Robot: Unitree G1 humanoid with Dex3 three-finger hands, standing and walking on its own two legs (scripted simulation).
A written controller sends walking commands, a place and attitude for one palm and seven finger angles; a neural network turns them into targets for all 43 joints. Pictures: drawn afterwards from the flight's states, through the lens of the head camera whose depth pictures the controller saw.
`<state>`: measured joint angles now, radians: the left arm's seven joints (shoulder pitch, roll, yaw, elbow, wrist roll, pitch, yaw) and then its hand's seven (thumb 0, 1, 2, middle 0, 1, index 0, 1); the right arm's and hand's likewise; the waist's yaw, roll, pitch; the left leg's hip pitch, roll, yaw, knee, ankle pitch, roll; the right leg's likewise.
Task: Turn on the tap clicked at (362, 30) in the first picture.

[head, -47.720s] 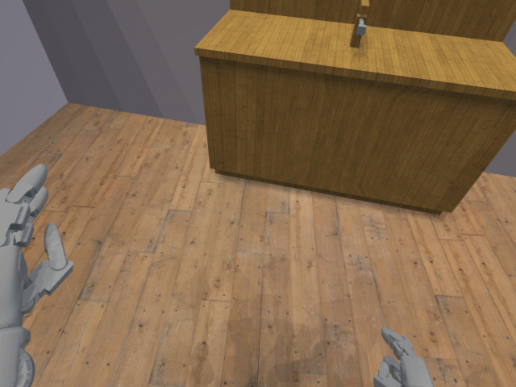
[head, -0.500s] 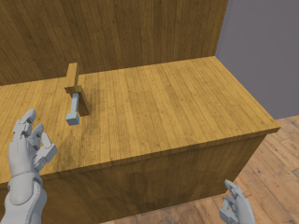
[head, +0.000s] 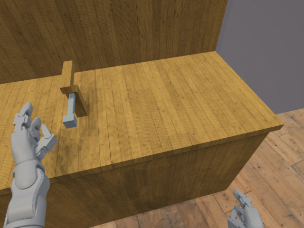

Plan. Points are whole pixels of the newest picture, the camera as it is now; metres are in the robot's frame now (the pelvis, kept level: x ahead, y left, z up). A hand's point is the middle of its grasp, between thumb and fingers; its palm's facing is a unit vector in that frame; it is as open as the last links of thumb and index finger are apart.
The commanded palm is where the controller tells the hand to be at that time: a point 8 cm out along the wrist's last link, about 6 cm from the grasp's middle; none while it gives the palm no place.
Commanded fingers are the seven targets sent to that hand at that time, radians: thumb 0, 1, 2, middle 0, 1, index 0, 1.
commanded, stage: reach beside the lever's end, fingers flat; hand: left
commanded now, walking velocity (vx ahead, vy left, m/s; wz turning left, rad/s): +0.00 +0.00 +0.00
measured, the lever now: (70, 121) +0.35 +0.27 +0.09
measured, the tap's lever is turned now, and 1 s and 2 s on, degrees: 0 0 12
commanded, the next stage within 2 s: push the lever round in 0.78 s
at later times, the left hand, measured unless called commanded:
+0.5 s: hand (52, 129) +0.32 +0.30 +0.09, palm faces +0.55 -0.83 -0.08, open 7.8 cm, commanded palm +0.28 +0.34 +0.09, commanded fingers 0.00 0.90 0.90 -0.15 -0.15 -0.15 -0.15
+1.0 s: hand (54, 126) +0.34 +0.31 +0.09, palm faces +0.53 -0.84 -0.07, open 7.8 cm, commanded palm +0.29 +0.33 +0.09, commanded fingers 0.00 0.90 0.90 -0.15 -0.15 -0.15 -0.15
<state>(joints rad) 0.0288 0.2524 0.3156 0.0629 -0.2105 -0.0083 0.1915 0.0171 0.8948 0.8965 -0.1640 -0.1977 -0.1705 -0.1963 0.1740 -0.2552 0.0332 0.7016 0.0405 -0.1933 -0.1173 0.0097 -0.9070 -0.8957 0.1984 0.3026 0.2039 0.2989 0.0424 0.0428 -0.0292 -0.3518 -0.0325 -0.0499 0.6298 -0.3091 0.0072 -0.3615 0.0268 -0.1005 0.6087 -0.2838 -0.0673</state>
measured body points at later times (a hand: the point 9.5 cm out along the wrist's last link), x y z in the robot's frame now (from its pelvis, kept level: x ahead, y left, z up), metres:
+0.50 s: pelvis +0.00 +0.00 +0.00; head +0.03 -0.01 +0.45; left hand +0.29 +0.34 +0.10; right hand +0.16 -0.25 -0.10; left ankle +0.01 +0.12 -0.73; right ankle +0.02 -0.07 -0.73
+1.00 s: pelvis +0.01 +0.01 +0.00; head +0.04 +0.01 +0.44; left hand +0.31 +0.35 +0.09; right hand +0.16 -0.24 -0.11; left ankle +0.01 +0.12 -0.73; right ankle +0.02 -0.07 -0.73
